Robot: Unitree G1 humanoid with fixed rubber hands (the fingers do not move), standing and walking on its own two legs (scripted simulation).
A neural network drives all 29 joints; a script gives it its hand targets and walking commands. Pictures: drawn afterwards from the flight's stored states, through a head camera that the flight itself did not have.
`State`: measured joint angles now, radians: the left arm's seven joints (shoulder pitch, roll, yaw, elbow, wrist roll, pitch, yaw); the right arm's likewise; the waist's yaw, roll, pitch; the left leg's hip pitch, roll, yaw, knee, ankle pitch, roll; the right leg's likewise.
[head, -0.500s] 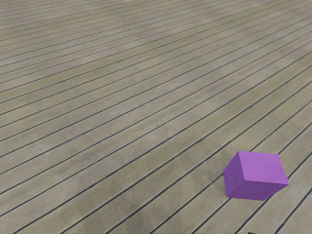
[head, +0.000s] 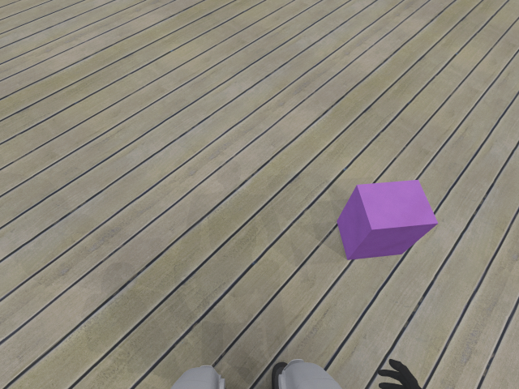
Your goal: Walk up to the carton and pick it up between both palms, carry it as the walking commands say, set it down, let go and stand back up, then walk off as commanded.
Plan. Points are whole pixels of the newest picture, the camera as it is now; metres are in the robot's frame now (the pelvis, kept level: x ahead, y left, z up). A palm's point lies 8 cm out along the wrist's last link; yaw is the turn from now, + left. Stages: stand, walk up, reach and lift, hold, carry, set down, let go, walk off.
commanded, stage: walk up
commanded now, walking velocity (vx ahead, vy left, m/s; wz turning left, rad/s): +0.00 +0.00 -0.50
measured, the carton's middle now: (380, 222) +0.68 -0.49 -0.62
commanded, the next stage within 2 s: none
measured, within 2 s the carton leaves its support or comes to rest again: neither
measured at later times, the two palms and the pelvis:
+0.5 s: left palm (171, 327) +0.21 +0.15 -0.10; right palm out of the picture -0.11 -0.31 -0.14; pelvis +0.01 -0.07 +0.00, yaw -18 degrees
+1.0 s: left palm (214, 292) +0.28 +0.09 -0.15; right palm (481, 291) +0.28 -0.41 -0.11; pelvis +0.22 -0.15 -0.01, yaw -30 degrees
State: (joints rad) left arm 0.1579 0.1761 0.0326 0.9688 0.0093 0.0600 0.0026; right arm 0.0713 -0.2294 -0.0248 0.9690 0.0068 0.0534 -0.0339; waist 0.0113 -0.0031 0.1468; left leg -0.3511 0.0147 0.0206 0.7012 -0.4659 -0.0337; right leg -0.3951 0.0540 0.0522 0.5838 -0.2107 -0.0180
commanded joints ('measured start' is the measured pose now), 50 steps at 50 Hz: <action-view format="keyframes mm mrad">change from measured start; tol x32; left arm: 1 -64 106 23 -135 -3 -21 4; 18 -80 112 23 -144 23 -52 -91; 24 405 411 96 -14 22 -91 -35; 50 269 67 29 16 7 -90 -3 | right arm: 1 226 -248 -61 -26 -20 -40 -24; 38 -116 -79 -27 -163 -29 -94 93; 44 458 -290 -98 -7 -62 -122 40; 50 108 -94 -37 -53 -32 -126 19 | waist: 1 -106 320 -295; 19 -40 191 -77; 24 184 -460 -146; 39 47 -153 3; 44 -160 325 -428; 50 -21 107 -238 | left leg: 1 440 401 -424 -464 357 162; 8 184 309 -120 -446 256 157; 10 378 491 -395 -576 -279 162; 19 140 340 72 -521 -55 101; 25 -559 132 33 475 -73 -36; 39 -124 83 104 -75 299 -54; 44 712 507 -371 -325 673 181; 50 237 397 -90 -367 741 198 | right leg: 1 -281 26 26 234 -263 -11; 11 -459 -177 18 471 -91 38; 21 246 -86 -284 -99 -84 33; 24 596 -456 482 -472 -442 -128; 41 248 -224 42 -157 628 -78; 43 -25 -126 -17 236 366 -14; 44 -178 -37 -64 462 -311 3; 50 -88 -173 -33 579 -268 16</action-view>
